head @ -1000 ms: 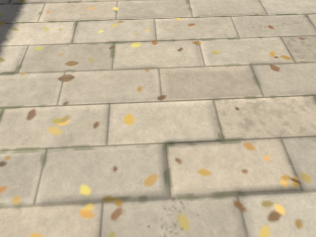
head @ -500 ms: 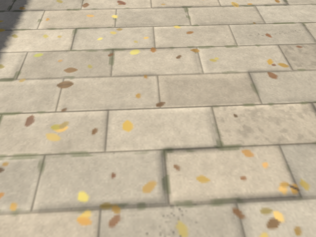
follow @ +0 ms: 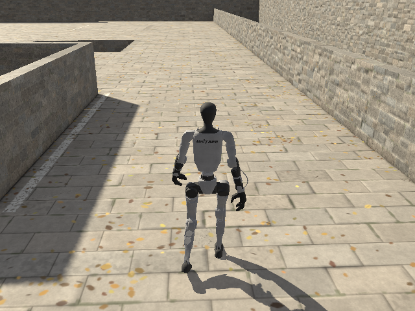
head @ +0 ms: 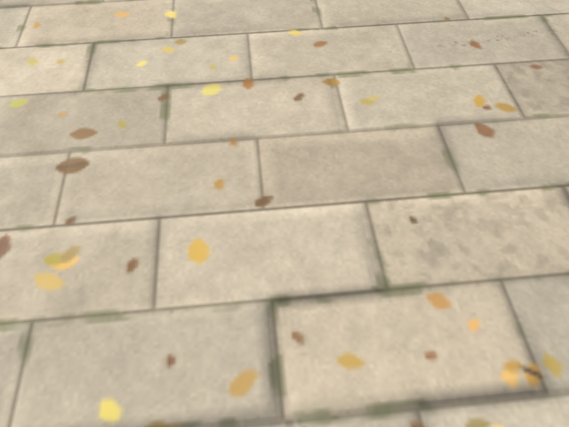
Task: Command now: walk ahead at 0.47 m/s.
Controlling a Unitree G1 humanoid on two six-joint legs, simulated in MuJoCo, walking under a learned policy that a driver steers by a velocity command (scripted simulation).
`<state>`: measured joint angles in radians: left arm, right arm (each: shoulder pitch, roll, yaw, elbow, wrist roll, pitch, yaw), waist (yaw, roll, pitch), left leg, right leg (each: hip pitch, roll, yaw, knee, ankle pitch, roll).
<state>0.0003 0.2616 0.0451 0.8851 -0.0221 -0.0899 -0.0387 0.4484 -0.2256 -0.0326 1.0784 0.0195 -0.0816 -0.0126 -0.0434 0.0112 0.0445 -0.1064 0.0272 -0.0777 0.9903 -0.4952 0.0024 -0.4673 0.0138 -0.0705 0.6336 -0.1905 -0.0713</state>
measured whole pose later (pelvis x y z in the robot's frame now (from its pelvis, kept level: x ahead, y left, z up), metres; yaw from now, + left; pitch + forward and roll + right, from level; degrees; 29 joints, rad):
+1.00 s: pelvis +0.56 +0.02 +0.01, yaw +4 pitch +2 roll +2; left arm -0.02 0.24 0.04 0.85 -0.01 -0.11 -0.03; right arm 0.42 -0.24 -0.07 1.02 0.02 -0.07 -0.02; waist -0.08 -0.03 0.01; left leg 0.04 -0.03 -0.02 0.32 -0.39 0.00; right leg -0.50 -0.05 0.02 0.47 -0.01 -0.03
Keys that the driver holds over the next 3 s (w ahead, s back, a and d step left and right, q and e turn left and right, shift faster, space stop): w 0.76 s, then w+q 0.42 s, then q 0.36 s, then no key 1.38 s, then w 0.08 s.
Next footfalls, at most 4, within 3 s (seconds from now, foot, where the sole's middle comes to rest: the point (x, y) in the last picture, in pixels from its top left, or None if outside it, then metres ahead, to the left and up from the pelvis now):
0.48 left None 0.44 0.15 -0.75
1.02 right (324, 310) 0.75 -0.09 -0.75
1.50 left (216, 265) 0.90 0.19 -0.75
1.92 right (300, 244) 0.96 -0.04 -0.75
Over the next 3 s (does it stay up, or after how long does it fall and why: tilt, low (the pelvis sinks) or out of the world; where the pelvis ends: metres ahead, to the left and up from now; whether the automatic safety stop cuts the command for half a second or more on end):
stays up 0.90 0.06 0.02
